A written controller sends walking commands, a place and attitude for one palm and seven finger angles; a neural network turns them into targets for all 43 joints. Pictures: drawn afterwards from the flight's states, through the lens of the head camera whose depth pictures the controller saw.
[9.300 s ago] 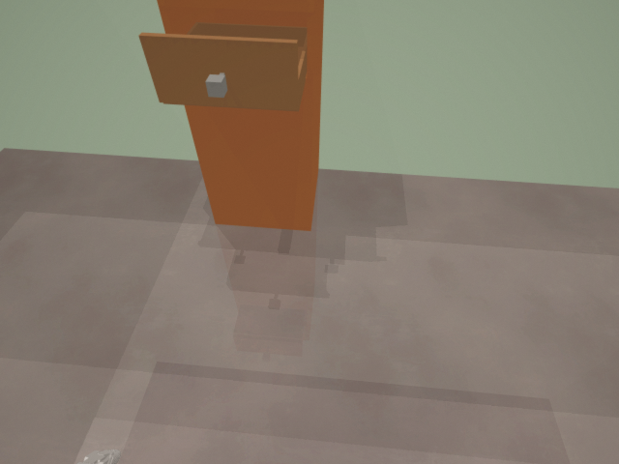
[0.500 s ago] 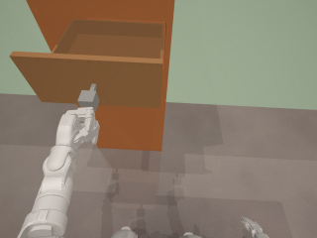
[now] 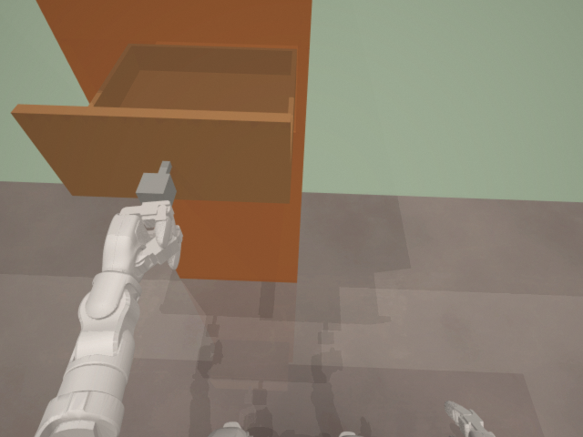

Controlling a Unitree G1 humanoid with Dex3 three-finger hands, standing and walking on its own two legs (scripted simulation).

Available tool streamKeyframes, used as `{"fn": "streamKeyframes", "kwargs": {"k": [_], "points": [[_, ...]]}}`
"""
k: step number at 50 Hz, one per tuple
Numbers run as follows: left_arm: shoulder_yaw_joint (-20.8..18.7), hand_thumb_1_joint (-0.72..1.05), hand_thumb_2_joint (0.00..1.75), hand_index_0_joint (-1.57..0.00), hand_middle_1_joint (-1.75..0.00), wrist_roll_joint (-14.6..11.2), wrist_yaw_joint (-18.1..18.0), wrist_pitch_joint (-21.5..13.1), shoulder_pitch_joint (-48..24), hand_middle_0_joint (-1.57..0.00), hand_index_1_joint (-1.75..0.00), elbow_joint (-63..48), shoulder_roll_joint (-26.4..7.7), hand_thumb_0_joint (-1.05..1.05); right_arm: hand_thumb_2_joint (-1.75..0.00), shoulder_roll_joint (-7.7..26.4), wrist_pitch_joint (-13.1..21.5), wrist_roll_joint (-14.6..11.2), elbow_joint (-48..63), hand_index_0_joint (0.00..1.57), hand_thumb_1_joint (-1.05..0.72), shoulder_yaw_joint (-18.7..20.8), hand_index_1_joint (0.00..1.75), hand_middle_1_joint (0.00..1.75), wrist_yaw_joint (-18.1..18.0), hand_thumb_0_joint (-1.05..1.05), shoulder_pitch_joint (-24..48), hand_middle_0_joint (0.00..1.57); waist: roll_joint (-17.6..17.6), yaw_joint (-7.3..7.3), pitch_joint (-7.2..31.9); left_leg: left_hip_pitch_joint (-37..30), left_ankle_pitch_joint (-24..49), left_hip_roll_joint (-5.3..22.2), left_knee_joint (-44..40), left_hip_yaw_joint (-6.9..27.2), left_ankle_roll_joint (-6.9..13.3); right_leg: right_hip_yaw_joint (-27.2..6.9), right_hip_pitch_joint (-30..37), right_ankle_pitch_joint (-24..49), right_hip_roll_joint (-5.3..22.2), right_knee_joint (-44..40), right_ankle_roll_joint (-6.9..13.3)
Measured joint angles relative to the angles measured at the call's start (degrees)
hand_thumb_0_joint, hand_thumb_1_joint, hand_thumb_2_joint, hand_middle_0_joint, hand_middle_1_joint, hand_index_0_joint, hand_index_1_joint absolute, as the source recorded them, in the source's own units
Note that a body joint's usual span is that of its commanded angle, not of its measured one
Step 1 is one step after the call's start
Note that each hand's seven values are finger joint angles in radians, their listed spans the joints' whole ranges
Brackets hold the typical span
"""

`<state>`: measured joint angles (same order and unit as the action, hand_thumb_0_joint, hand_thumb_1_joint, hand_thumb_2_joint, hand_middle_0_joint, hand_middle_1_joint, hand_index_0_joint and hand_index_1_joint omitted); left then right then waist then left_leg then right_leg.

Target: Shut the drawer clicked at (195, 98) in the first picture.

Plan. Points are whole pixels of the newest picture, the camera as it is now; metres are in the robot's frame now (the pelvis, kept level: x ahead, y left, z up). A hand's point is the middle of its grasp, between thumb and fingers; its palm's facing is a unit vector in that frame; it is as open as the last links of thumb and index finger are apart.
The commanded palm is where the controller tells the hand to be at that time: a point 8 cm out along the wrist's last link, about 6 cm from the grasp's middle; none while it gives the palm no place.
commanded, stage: push the drawer shut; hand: left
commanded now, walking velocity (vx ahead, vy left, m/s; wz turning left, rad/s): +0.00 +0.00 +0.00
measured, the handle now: (160, 182) +0.46 +0.21 +0.07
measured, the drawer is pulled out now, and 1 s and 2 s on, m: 0.20 0.10 0.00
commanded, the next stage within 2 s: none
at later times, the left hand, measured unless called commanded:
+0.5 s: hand (177, 209) +0.42 +0.18 +0.06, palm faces -0.03 -1.00 -0.02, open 3.1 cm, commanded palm +0.41 +0.23 +0.07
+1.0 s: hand (187, 179) +0.48 +0.17 +0.07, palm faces -0.02 -1.00 +0.00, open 3.2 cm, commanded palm +0.47 +0.22 +0.07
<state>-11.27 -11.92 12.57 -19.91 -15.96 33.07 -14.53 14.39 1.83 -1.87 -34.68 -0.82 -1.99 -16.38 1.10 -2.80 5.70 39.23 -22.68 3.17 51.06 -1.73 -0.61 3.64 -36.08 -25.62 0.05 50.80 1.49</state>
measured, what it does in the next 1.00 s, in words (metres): stands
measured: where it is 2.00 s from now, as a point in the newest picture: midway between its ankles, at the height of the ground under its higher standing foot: outside the picture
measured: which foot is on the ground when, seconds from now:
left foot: down 0.00-1.00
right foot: down 0.00-1.00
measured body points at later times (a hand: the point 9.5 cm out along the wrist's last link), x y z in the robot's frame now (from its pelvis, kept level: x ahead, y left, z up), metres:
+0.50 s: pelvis -0.01 +0.00 -0.01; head +0.06 +0.01 +0.43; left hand +0.42 +0.23 +0.07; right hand +0.07 -0.26 -0.13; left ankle +0.02 +0.13 -0.69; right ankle +0.00 -0.10 -0.69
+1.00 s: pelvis -0.01 +0.01 -0.02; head +0.09 +0.02 +0.42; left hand +0.47 +0.23 +0.07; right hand +0.00 -0.25 -0.13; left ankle +0.02 +0.13 -0.69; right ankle -0.01 -0.10 -0.69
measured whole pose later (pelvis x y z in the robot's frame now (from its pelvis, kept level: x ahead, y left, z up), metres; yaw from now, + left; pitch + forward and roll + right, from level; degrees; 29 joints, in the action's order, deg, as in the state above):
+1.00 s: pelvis -0.01 +0.01 -0.02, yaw -1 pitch +17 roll -2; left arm -19.0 -6.4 11.3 -23.1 -47.1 64.7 -23.4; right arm 14.4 -1.6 -0.1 -38.2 -1.0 -1.0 -22.4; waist 1.2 -8.4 6.1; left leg 50.7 -23.7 4.0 56.8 -1.5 0.3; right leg 3.5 -46.7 -25.3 -0.7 54.5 0.8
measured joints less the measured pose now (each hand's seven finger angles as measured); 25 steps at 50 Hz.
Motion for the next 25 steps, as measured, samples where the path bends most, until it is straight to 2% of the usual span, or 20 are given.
{"fn": "streamKeyframes", "kwargs": {"k": [6,15,25], "points": [[-0.66,0.9,0.9,-1.4,-1.6,0.59,-0.32,-0.14,-4.26,-1.4,-1.6,4.16,-1.14,0.02,-0.9,-0.11,0.07,0.05,-0.37,0.2,-0.9,-0.33,0.3,0.3,-0.49,0.01,1.31,0.2,-0.4,-0.13,-0.44,0.8,0.03,0.02,0.66,0.64,-0.19,0.59,-0.5,-0.13,-0.04,0.52,0.22],[-0.9,0.86,0.92,-1.4,-1.6,0.95,1.13,-1.16,-10.39,-1.4,-1.6,10.86,-2.34,0.01,-0.9,0.01,-0.38,0.08,-1.63,0.2,-0.9,-0.49,0.3,0.3,-0.58,0.01,0.78,0.2,-0.24,-0.17,-0.43,2.77,0.03,-0.11,1.79,1.31,-0.2,1.21,-2.07,-0.23,0.07,1.39,0.27],[-2.63,0.83,0.93,-1.4,-1.6,2.13,1.16,-2.21,-20.92,-1.4,-1.6,22.02,-5.09,-0.01,-0.9,-0.12,-1.19,0.27,-3.29,0.2,-0.9,-0.81,0.3,0.3,-0.78,0.01,-0.71,0.2,-0.27,-1.84,-0.68,6.53,0.19,0.0,3.62,1.65,-0.02,1.46,-5.55,0.1,-0.01,2.81,0.2]]}}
